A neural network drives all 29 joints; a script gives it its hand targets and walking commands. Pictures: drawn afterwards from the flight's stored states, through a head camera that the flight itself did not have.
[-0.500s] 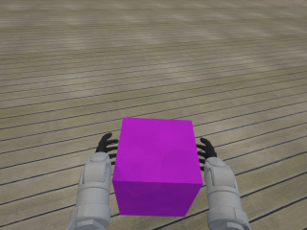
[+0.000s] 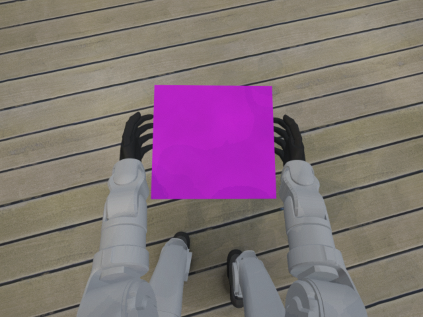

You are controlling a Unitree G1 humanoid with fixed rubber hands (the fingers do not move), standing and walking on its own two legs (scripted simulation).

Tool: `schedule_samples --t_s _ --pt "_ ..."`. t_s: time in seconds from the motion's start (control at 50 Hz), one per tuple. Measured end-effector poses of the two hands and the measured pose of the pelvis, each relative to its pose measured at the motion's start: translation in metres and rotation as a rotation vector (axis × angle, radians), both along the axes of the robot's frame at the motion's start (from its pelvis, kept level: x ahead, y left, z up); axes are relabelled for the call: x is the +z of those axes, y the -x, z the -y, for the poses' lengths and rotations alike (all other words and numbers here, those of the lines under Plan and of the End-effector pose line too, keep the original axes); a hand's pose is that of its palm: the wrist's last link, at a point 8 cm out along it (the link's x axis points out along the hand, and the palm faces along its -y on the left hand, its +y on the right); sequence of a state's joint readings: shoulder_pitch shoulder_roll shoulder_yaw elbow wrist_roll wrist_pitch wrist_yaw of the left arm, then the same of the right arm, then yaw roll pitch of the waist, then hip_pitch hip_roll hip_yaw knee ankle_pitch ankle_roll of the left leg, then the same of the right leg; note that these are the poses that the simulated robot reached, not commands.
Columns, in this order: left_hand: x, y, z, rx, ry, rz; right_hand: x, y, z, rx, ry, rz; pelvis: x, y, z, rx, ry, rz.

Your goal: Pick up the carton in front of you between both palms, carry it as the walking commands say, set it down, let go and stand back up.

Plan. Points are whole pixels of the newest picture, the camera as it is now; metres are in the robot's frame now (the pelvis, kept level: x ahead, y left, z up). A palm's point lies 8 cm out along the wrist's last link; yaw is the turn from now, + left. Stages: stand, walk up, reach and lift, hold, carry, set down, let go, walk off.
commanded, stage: set down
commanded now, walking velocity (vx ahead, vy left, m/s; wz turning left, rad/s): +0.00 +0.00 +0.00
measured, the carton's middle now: (211, 152) +0.42 +0.04 -0.17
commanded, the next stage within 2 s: none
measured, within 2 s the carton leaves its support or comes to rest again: rests again in 1.86 s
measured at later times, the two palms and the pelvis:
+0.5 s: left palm (148, 153) +0.42 +0.19 -0.22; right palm (270, 145) +0.47 -0.11 -0.22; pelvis -0.03 +0.01 -0.13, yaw -1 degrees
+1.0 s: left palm (160, 158) +0.44 +0.19 -0.37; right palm (257, 142) +0.52 -0.10 -0.37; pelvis -0.05 +0.00 -0.23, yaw +0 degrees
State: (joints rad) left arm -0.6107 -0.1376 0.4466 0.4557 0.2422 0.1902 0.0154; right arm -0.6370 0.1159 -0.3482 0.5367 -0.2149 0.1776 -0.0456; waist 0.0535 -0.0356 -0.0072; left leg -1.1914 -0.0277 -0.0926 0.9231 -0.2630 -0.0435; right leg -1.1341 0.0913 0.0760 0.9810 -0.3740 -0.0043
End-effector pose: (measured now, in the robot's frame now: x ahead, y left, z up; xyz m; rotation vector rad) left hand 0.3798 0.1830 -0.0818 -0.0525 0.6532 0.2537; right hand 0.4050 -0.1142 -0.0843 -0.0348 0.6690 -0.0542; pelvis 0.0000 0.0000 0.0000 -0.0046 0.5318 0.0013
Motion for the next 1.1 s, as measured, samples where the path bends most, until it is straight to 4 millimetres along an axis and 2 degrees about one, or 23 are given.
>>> schedule_samples --t_s 0.22,0.6,0.82,1.1 --pt "-0.043 -0.025 -0.004 0.036 0.014 -0.014 -0.044 -0.033 -0.005 0.016 -0.008 -0.016 -0.052 0.009 -0.002 -0.005 0.0 -0.148" --pt "-0.169 -0.046 -0.006 0.085 0.012 -0.028 -0.165 -0.075 -0.009 0.099 0.023 -0.024 -0.154 0.033 -0.011 -0.01 -0.001 -0.289" --pt "-0.232 -0.055 -0.006 0.111 -0.004 -0.055 -0.228 -0.097 -0.012 0.151 0.04 -0.046 -0.199 0.043 -0.006 -0.017 -0.013 -0.3" --pt "-0.321 -0.069 -0.009 0.154 -0.016 -0.081 -0.321 -0.125 -0.019 0.218 0.052 -0.067 -0.252 0.047 0.003 -0.029 -0.043 -0.287"
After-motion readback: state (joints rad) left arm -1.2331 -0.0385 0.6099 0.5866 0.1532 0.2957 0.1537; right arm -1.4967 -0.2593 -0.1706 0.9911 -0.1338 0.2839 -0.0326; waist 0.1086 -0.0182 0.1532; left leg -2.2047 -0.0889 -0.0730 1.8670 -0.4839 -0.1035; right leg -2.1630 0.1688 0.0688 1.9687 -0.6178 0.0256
